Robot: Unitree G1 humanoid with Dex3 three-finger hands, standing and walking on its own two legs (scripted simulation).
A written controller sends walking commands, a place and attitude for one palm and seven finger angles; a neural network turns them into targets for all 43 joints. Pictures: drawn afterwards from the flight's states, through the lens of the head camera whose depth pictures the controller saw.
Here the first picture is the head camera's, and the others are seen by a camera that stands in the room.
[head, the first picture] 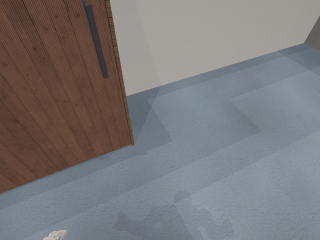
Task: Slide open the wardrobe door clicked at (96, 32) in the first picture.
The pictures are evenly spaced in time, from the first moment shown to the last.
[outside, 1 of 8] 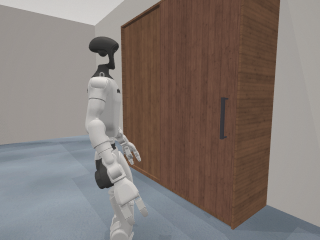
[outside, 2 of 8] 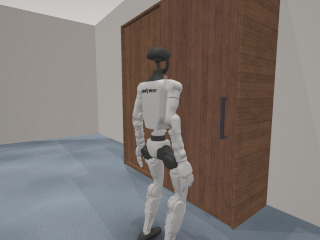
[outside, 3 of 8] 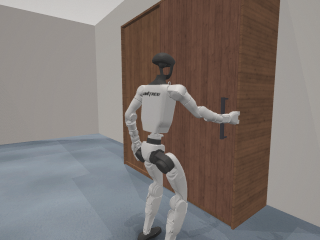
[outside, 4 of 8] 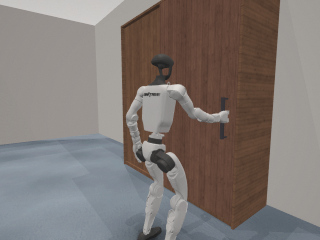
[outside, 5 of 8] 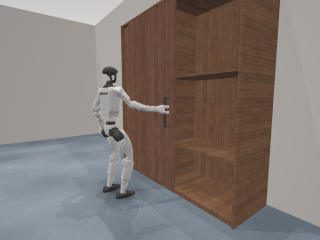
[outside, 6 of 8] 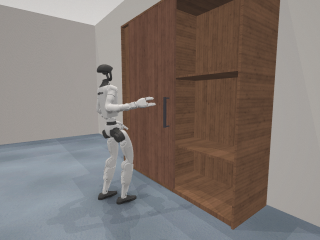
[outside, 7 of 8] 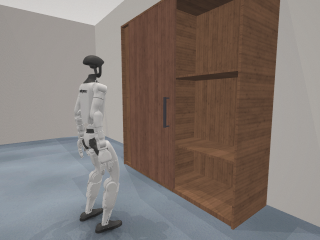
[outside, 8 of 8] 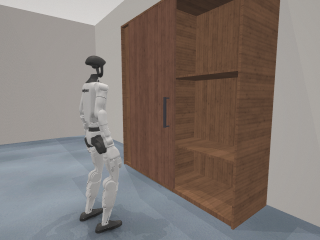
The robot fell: no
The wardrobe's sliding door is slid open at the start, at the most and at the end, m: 0.00 0.68 0.68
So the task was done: yes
